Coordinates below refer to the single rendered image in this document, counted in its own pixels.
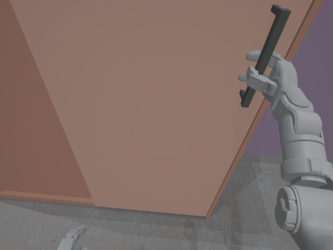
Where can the robot left hand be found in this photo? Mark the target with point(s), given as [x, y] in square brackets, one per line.
[72, 237]

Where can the right robot forearm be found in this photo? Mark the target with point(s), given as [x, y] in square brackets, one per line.
[302, 141]

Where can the handle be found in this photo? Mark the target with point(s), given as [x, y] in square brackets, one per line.
[282, 15]

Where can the robot right upper arm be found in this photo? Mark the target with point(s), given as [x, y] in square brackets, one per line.
[307, 214]

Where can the robot right hand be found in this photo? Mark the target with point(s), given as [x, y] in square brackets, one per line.
[283, 74]

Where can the wardrobe door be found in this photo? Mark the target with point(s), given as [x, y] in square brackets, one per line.
[35, 154]
[147, 91]

